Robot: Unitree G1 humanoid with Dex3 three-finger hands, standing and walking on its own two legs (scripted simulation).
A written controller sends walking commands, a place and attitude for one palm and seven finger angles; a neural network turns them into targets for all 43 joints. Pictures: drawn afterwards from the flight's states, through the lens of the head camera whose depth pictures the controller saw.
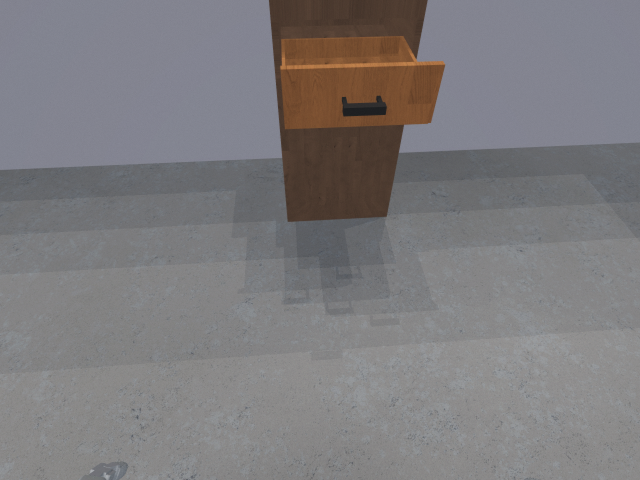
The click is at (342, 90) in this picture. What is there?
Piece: drawer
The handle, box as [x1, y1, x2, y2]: [342, 96, 386, 115]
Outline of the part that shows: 386,106 385,103 381,100 380,96 377,96 377,101 373,103 347,103 345,97 342,97 343,115 385,114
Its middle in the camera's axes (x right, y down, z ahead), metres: +0.10 -0.33 +0.96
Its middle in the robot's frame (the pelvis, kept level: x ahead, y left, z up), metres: +0.95 -0.05 -0.02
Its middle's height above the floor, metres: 0.75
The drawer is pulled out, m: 0.30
